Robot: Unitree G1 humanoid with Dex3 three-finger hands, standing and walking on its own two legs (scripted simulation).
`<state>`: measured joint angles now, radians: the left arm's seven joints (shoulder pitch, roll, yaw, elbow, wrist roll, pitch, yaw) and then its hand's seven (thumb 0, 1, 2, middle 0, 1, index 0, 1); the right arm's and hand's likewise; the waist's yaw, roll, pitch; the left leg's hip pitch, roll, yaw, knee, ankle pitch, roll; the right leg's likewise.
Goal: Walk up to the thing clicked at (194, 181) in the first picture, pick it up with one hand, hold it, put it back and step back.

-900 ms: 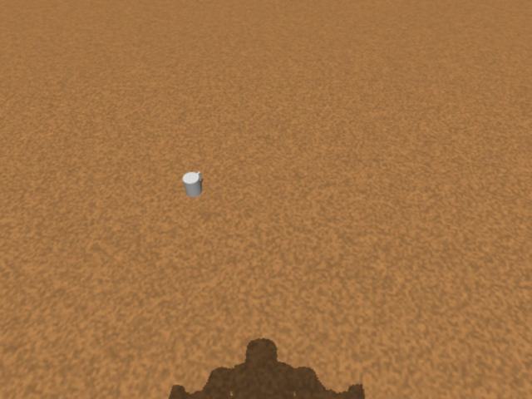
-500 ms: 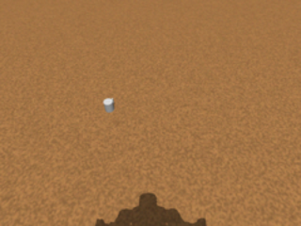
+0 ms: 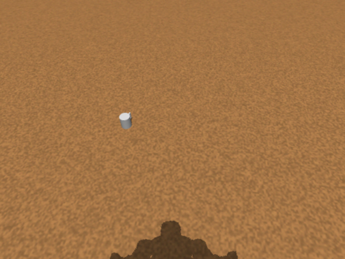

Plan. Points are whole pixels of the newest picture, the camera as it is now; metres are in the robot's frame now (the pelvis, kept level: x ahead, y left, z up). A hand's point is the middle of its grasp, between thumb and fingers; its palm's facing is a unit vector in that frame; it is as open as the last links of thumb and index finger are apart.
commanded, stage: stand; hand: left
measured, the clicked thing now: (126, 119) +1.23 +0.38 -0.73
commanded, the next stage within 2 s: walk up in 0.22 s
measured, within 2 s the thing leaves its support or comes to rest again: neither
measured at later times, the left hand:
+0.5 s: hand out of the picture +0.06 +0.33 -0.16, palm faces +0.08 -0.93 -0.37, open 7.4 cm
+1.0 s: hand (61, 196) +0.34 +0.36 -0.14, palm faces -0.03 -0.94 -0.35, open 7.4 cm
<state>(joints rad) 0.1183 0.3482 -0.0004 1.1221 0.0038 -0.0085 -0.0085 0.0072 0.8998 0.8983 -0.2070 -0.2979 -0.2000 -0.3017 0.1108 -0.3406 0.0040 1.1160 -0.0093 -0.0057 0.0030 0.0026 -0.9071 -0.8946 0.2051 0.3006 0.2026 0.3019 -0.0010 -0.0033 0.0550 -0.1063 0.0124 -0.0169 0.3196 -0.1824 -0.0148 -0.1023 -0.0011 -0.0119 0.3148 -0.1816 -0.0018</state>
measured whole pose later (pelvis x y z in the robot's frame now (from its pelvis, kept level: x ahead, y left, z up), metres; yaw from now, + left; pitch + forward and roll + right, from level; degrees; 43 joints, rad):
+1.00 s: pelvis +0.25 +0.08 -0.02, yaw +3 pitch -3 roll +2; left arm 0.19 0.41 0.06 0.90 0.01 -0.03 -0.10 0.01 0.90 0.90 -0.21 -0.30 -0.20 -0.30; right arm 0.41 -0.39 -0.06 0.87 -0.01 -0.07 0.05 0.00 -0.90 -0.89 0.21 0.30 0.21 0.30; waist -0.05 -0.02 0.08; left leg 0.01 0.00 0.09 0.42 -0.38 0.00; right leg -0.45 -0.08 -0.02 0.58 -0.12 -0.04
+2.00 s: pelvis +0.62 +0.07 -0.02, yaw +5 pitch -3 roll +1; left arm 0.27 0.39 0.05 0.83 0.00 -0.08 -0.06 0.01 0.90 0.90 -0.21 -0.30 -0.20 -0.30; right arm 0.33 -0.43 -0.04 0.86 -0.01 -0.03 0.04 0.01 -0.91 -0.89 0.20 0.30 0.20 0.30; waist 0.00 0.06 0.09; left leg -0.38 0.04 0.01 1.07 -0.44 0.03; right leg -0.31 -0.03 -0.06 0.61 -0.25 -0.03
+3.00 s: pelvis +0.76 +0.11 -0.01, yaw +5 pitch -3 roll +0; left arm 0.07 0.36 -0.01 1.07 -0.01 -0.02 -0.01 0.01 0.90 0.90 -0.21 -0.30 -0.20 -0.30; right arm 0.12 -0.36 0.01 1.10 0.00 0.00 0.02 0.00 -0.91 -0.89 0.21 0.30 0.20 0.30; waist -0.01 0.00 0.07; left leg -0.21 0.03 0.04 0.49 -0.24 -0.01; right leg -0.24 -0.04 -0.03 0.49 -0.21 0.02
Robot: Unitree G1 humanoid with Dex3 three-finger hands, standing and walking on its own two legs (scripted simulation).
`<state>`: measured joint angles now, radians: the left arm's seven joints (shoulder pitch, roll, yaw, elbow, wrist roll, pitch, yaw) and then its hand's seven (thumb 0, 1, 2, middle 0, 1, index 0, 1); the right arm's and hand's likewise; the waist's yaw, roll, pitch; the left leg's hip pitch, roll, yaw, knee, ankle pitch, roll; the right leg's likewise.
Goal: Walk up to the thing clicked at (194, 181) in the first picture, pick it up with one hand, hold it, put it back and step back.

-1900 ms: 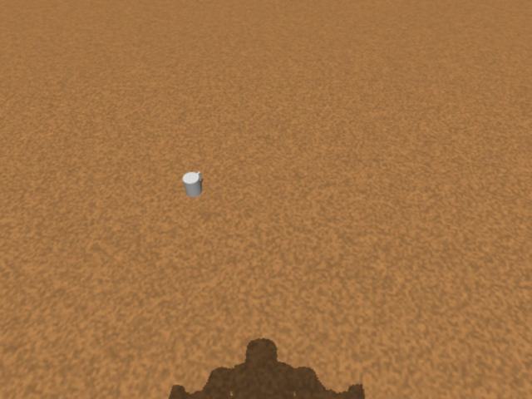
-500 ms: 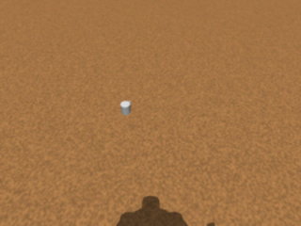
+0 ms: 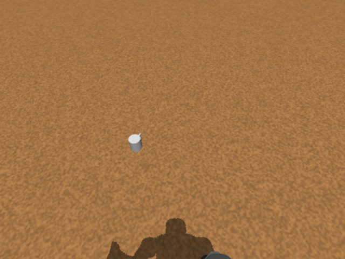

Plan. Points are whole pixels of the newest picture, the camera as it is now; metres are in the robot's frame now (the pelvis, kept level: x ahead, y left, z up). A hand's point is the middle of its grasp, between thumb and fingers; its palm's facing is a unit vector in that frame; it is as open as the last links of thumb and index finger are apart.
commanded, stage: walk up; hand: left
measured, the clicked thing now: (136, 141) +1.00 +0.23 -0.72
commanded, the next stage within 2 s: none
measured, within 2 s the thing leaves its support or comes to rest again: neither
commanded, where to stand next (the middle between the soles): +0.60 +0.00 m, yaw +1 degrees
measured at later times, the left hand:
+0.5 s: hand (69, 244) +0.22 +0.29 -0.16, palm faces +0.00 -0.94 -0.34, open 7.4 cm
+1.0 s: hand (97, 161) +0.46 +0.24 -0.12, palm faces +0.00 -0.92 -0.40, open 7.4 cm
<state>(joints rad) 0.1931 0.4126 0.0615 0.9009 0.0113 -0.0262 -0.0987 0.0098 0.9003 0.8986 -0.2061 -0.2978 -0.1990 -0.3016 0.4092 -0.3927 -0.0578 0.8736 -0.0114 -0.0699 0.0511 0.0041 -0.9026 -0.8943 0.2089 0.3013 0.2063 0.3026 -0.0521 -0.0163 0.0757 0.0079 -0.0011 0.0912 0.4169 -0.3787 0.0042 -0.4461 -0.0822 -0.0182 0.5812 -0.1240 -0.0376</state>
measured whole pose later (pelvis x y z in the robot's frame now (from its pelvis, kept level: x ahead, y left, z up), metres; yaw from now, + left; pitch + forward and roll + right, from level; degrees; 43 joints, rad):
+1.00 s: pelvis +0.38 -0.03 -0.01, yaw +1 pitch -3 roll +1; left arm 0.27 0.39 0.05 0.83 0.00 -0.08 -0.06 0.01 0.90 0.90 -0.21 -0.30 -0.20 -0.30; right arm 0.33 -0.43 -0.04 0.86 -0.01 -0.03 0.04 0.01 -0.91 -0.89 0.20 0.30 0.20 0.30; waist 0.00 0.06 0.09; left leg -0.38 0.04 0.01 1.07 -0.44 0.03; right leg -0.31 -0.03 -0.06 0.61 -0.25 -0.03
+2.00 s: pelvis +0.52 -0.01 +0.01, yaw +1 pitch -3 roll +0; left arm 0.07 0.36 -0.01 1.07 -0.01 -0.02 -0.01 0.01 0.90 0.90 -0.21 -0.30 -0.20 -0.30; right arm 0.12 -0.36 0.01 1.10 0.00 0.00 0.02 0.00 -0.91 -0.89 0.21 0.30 0.20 0.30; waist -0.01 0.00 0.07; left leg -0.21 0.03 0.04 0.49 -0.24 -0.01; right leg -0.24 -0.04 -0.03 0.49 -0.21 0.02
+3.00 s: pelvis +0.54 -0.01 +0.02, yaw +2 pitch -2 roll +0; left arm 0.07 0.35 0.00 1.15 0.00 -0.01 -0.01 0.01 0.90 0.90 -0.21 -0.30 -0.20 -0.30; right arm 0.07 -0.34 -0.01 1.14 -0.01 -0.01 0.01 0.00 -0.91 -0.89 0.21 0.30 0.20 0.30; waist -0.01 0.00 0.05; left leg -0.10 0.03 0.03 0.31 -0.18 -0.02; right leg -0.12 -0.04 -0.04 0.31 -0.16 0.02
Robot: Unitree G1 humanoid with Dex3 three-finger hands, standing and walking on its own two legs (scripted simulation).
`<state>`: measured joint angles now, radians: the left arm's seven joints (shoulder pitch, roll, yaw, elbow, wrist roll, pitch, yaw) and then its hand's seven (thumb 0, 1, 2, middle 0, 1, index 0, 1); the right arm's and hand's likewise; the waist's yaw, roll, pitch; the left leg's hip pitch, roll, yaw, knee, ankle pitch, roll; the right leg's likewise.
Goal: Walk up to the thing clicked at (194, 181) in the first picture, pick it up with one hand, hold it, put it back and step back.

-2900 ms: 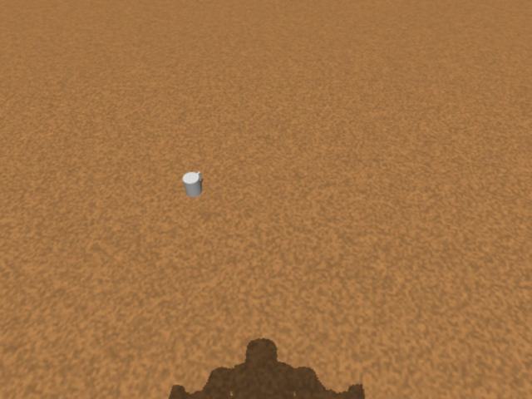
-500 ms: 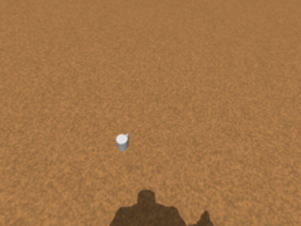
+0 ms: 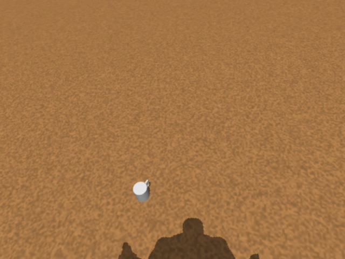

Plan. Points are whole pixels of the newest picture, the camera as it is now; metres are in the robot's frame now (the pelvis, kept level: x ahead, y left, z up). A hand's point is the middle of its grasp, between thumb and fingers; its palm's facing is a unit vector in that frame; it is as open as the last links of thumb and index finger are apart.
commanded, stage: walk up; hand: left
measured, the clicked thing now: (143, 189) +0.63 +0.25 -0.71
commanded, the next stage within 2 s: stand in 1.72 s
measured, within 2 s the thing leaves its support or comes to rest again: neither
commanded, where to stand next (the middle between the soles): +0.23 +0.03 m, yaw +0 degrees
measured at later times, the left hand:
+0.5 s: hand out of the picture +0.17 +0.30 -0.15, palm faces -0.05 -0.93 -0.36, open 7.4 cm
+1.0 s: hand (87, 223) +0.26 +0.27 -0.14, palm faces -0.03 -0.94 -0.34, open 7.4 cm
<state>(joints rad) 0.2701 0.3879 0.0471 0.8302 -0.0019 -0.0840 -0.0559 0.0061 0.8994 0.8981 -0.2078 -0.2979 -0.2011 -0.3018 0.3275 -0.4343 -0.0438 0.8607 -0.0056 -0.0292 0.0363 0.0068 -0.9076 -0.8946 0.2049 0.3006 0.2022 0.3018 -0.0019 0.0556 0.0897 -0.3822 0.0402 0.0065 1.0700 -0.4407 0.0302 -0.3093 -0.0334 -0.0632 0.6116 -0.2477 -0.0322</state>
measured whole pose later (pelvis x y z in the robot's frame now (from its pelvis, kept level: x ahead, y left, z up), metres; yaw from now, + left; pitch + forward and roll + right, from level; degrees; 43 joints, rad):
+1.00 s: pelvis +0.14 +0.02 +0.01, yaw +0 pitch -3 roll +0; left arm 0.07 0.36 -0.01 1.07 -0.01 -0.02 -0.01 0.01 0.90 0.90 -0.21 -0.30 -0.20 -0.30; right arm 0.12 -0.36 0.01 1.10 0.00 0.00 0.02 0.00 -0.91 -0.89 0.21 0.30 0.20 0.30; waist -0.01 0.00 0.07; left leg -0.21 0.03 0.04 0.49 -0.24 -0.01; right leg -0.24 -0.04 -0.03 0.49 -0.21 0.02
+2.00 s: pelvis +0.17 +0.02 +0.02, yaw +0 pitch -2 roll +0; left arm 0.07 0.35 0.00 1.15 0.00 -0.01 -0.01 0.01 0.90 0.90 -0.21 -0.30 -0.20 -0.30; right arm 0.07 -0.34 -0.01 1.14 -0.01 -0.01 0.01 0.00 -0.91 -0.89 0.21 0.30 0.20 0.30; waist -0.01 0.00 0.05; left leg -0.10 0.03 0.03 0.31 -0.18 -0.02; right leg -0.12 -0.04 -0.04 0.31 -0.16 0.02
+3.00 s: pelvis +0.17 +0.00 +0.02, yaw +1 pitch -1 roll +0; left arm 0.11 0.36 0.00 1.14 0.00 -0.01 -0.01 0.01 0.90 0.90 -0.21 -0.30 -0.20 -0.30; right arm 0.12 -0.35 0.00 1.13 -0.02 0.00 0.01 0.00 -0.91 -0.89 0.20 0.30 0.20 0.30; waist -0.01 0.00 0.04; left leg -0.10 0.06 0.02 0.31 -0.19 -0.04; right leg -0.13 -0.01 -0.05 0.32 -0.17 0.00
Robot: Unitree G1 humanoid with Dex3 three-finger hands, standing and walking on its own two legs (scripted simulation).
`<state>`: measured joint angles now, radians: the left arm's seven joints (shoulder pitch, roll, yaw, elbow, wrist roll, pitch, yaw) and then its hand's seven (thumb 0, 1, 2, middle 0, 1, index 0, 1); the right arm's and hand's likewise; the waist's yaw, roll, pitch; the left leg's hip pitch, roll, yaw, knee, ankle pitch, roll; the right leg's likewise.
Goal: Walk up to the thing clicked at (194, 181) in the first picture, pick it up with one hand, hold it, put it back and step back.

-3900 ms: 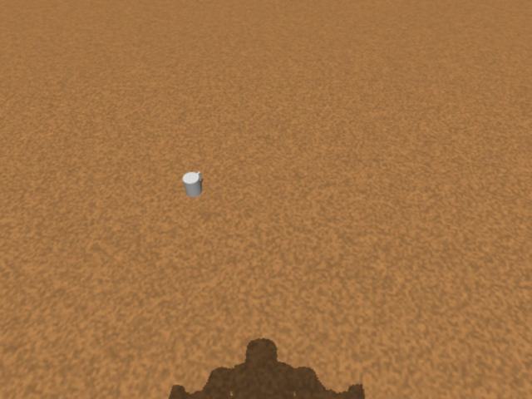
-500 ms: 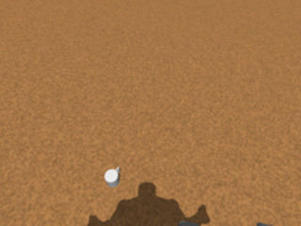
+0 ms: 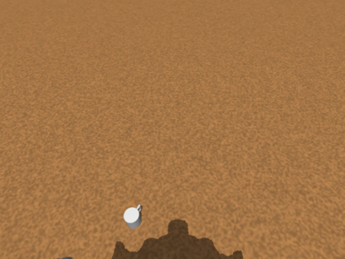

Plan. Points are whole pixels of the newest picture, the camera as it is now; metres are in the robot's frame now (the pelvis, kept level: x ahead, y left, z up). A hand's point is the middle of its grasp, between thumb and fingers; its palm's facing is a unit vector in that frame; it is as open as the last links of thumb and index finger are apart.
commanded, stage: walk up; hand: left
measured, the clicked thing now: (134, 215) +0.48 +0.23 -0.72
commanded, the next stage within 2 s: stand in 0.72 s
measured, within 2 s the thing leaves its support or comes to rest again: neither
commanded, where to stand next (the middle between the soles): +0.08 +0.01 m, yaw +0 degrees
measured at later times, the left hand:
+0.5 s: hand out of the picture +0.07 +0.26 -0.15, palm faces -0.01 -0.94 -0.33, open 7.4 cm
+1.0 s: hand out of the picture +0.11 +0.25 -0.14, palm faces -0.01 -0.94 -0.33, open 7.4 cm
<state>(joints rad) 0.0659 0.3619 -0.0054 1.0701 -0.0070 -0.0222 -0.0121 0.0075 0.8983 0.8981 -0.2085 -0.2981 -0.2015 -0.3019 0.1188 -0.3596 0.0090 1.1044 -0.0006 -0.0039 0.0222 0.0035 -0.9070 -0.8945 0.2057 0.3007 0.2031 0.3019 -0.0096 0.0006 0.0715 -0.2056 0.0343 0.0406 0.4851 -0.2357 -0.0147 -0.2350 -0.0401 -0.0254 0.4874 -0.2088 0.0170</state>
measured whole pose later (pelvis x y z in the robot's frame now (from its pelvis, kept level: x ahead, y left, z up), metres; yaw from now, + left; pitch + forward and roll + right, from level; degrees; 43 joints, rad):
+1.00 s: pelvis +0.02 +0.00 +0.01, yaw +1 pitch -2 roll +0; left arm 0.07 0.35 0.00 1.15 0.00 -0.01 -0.01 0.01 0.90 0.90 -0.21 -0.30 -0.20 -0.30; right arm 0.07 -0.34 -0.01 1.14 -0.01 -0.01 0.01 0.00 -0.91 -0.89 0.21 0.30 0.20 0.30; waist -0.01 0.00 0.05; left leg -0.10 0.03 0.03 0.31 -0.18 -0.02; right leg -0.12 -0.04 -0.04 0.31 -0.16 0.02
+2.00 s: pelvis +0.03 -0.02 +0.01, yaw +1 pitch -1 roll +0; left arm 0.11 0.36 0.00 1.14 0.00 -0.01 -0.01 0.01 0.90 0.90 -0.21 -0.30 -0.20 -0.30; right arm 0.12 -0.35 0.00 1.13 -0.02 0.00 0.01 0.00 -0.91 -0.89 0.20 0.30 0.20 0.30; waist -0.01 0.00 0.04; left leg -0.10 0.06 0.02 0.31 -0.19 -0.04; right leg -0.13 -0.01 -0.05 0.32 -0.17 0.00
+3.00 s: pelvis +0.00 -0.01 +0.00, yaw +1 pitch -2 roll +0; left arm 0.06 0.37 0.05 1.03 -0.01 0.03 0.00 0.01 0.90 0.90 -0.21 -0.30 -0.20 -0.30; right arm 0.06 -0.38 -0.03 1.04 0.01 0.04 0.01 0.00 -0.91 -0.89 0.21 0.30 0.20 0.30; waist 0.00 0.01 0.15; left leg -0.25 0.05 0.01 0.56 -0.25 0.00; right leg -0.24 -0.02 -0.05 0.48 -0.21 0.00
